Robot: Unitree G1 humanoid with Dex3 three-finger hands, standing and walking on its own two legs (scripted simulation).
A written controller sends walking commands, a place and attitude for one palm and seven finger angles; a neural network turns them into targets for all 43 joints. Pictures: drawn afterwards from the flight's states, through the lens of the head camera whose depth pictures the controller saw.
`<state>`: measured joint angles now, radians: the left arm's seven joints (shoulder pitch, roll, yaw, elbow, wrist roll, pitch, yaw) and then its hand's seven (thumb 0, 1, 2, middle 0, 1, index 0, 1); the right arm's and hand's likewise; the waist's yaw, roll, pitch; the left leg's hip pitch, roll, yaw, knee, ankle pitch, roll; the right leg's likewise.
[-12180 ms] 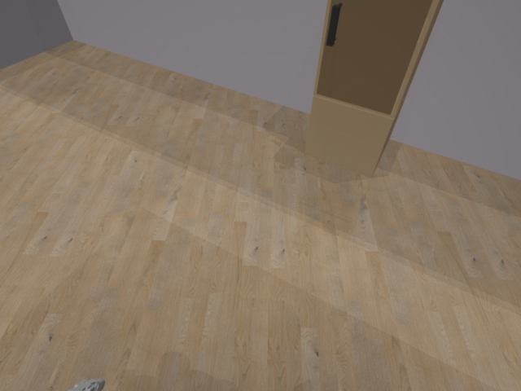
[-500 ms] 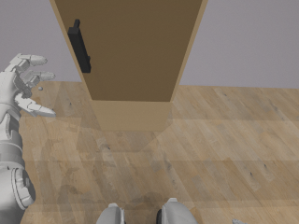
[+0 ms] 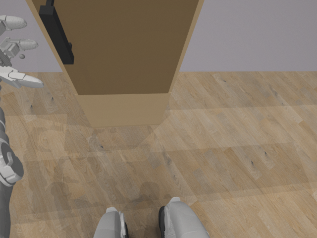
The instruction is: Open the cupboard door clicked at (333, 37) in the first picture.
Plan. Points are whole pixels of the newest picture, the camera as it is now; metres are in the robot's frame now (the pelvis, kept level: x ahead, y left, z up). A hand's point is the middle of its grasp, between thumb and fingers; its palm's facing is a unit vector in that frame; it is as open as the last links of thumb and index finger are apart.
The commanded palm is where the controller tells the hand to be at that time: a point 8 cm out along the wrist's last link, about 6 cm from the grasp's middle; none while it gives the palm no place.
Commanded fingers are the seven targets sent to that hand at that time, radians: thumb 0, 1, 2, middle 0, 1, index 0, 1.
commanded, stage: move the hooked fingers beside the handle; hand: left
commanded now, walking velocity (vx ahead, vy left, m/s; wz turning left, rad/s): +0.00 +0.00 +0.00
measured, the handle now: (60, 32) +0.60 +0.19 +0.07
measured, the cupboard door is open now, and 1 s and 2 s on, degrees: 0 0 0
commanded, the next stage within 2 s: slide the fingers in behind the handle in 0.96 s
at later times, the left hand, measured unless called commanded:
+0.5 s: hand (26, 45) +0.56 +0.26 +0.07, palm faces -0.02 -1.00 -0.02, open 14.0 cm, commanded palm +0.54 +0.29 +0.07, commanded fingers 0.00 -0.50 0.30 -0.30 -1.20 -0.30 -1.20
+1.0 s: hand (28, 48) +0.55 +0.25 +0.07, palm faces -0.02 -1.00 -0.01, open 14.0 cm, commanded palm +0.54 +0.28 +0.07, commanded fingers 0.00 -0.50 0.30 -0.30 -1.20 -0.30 -1.20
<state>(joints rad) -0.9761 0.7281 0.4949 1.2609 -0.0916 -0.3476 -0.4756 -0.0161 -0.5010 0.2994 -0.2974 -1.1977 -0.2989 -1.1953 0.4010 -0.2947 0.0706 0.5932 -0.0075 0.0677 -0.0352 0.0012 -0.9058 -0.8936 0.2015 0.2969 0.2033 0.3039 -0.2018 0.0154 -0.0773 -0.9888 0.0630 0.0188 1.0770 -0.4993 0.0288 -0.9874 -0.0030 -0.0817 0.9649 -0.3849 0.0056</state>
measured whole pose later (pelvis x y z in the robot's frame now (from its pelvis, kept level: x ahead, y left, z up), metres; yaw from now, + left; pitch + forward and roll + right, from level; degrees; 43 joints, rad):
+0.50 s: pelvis +0.01 +0.00 +0.00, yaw -2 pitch +28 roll -5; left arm -1.03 0.82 0.56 1.25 -0.04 -0.31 -0.47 -0.02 -0.50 0.30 -0.30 -1.20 -0.30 -1.19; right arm 0.45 -0.28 0.09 0.57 -0.02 0.12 -0.01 0.00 -0.91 -0.89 0.20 0.30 0.20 0.30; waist -0.24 0.03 -0.07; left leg -1.06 0.08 0.02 1.10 -0.52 0.03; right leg -1.05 0.02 -0.08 0.96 -0.39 0.01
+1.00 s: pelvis +0.01 +0.00 +0.00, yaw -1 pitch +26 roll -5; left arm -1.02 0.76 0.50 1.26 -0.06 -0.33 -0.45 -0.02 -0.50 0.30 -0.30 -1.20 -0.30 -1.20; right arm 0.38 -0.29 0.08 0.56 -0.02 0.12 -0.01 0.00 -0.91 -0.89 0.20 0.30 0.20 0.30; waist -0.23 0.02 -0.08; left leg -1.02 0.08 0.00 1.09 -0.53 0.03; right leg -1.01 0.01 -0.09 0.96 -0.40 0.01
